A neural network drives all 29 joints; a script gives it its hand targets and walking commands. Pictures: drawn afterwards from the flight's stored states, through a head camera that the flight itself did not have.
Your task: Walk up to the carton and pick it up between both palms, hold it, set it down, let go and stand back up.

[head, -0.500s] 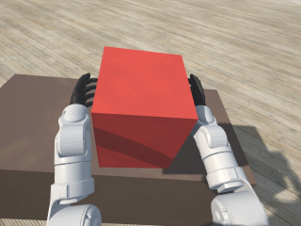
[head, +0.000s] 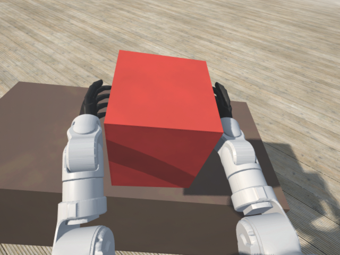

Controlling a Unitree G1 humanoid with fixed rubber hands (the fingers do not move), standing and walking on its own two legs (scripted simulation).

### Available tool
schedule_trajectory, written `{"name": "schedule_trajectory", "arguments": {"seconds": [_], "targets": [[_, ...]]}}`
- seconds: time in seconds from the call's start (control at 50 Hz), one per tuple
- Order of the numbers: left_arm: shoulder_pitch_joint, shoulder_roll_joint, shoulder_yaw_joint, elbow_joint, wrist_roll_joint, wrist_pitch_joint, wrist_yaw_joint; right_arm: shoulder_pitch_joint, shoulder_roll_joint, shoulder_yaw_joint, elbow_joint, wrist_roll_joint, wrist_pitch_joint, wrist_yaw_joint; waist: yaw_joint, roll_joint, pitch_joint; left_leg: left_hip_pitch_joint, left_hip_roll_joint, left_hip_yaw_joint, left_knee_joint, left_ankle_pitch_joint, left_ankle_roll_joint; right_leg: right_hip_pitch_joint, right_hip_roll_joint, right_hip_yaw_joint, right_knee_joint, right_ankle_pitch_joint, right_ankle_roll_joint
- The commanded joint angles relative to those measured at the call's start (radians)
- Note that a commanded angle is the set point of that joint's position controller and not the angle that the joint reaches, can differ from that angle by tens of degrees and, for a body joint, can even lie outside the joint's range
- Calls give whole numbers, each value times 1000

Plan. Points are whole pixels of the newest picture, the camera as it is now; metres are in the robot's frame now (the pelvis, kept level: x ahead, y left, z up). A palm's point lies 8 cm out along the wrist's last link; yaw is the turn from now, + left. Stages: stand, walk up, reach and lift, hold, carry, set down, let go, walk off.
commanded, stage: hold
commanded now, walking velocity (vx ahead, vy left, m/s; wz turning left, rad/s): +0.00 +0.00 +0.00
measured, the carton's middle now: (157, 125) +0.38 +0.00 +0.13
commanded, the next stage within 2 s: none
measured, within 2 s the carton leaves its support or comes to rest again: neither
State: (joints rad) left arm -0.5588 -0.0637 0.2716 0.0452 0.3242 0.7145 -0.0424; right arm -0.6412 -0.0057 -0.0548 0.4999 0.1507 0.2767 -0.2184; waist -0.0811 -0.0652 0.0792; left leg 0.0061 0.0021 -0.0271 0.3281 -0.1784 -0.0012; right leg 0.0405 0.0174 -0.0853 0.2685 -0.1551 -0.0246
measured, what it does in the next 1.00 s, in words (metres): stands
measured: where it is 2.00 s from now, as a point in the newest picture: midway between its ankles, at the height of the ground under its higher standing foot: outside the picture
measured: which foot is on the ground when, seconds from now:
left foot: down 0.00-1.00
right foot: down 0.00-1.00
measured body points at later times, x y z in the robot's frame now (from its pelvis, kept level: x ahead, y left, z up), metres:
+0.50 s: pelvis -0.01 +0.01 +0.00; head -0.04 +0.03 +0.45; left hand +0.37 +0.15 +0.18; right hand +0.37 -0.14 +0.17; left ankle +0.01 +0.12 -0.75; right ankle +0.01 -0.10 -0.75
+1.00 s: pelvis +0.00 +0.00 +0.00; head -0.03 +0.03 +0.45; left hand +0.37 +0.15 +0.17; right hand +0.37 -0.15 +0.17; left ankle +0.01 +0.12 -0.75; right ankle +0.01 -0.10 -0.75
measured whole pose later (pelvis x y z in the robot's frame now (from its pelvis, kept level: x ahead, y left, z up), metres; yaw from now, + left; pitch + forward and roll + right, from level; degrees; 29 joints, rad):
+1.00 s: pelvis +0.00 +0.00 +0.00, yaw +0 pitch -10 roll -1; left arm -0.53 -0.07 0.27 0.01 0.33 0.73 -0.05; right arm -0.62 -0.01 -0.02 0.46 0.17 0.29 -0.23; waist -0.09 -0.06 0.09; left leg 0.02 0.00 -0.02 0.33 -0.18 0.00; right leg 0.05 0.02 -0.09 0.27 -0.16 -0.02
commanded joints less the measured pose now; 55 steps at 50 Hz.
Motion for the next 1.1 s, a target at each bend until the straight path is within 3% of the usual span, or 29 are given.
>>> {"name": "schedule_trajectory", "arguments": {"seconds": [0.0, 0.2, 0.38, 0.52, 0.66, 0.82, 0.94, 1.0, 1.08], "targets": [[-583, -467, -469, -112, -116, -63, -126, -700, 556, 436, -344, 75, -65, 81, 0, 53, -411, 93, -44, 40, 8, 302, -20, 120, 15, -15, 15, 325, 82], [-618, -501, -537, -187, -157, -62, -113, -706, 538, 443, -399, 93, -60, 85, -14, 87, -463, 137, -33, 31, 20, 341, -38, 81, 37, -25, 9, 267, 63], [-638, -497, -485, -103, -124, -55, -107, -729, 516, 370, -292, 55, -64, 116, 1, 89, -398, 104, -24, 35, -22, 203, -27, 27, 34, -30, -14, 94, 50], [-631, -500, -468, -76, -118, -66, -107, -728, 535, 349, -263, 25, -82, 119, -7, 74, -416, 116, -26, 40, -17, 230, -21, 44, 28, -29, -13, 147, 56], [-617, -489, -471, -96, -116, -69, -115, -710, 544, 388, -285, 45, -82, 103, -5, 76, -418, 119, -37, 44, -3, 288, -22, 87, 27, -25, -5, 224, 63], [-581, -473, -495, -161, -133, -67, -120, -681, 549, 451, -380, 81, -73, 81, -6, 61, -452, 120, -43, 42, 16, 327, -22, 124, 17, -18, 18, 348, 81], [-591, -460, -480, -130, -122, -56, -128, -672, 531, 422, -340, 68, -53, 87, -7, 58, -381, 92, -40, 41, -8, 250, -17, 86, 17, -19, 0, 236, 74], [-598, -469, -476, -137, -123, -56, -127, -695, 535, 420, -340, 69, -58, 92, 3, 60, -390, 99, -34, 43, -9, 260, -17, 79, 22, -22, 1, 220, 69], [-629, -491, -503, -131, -144, -63, -116, -723, 530, 412, -352, 67, -69, 97, -10, 81, -443, 120, -30, 37, 0, 281, -29, 63, 32, -28, -2, 198, 61]]}}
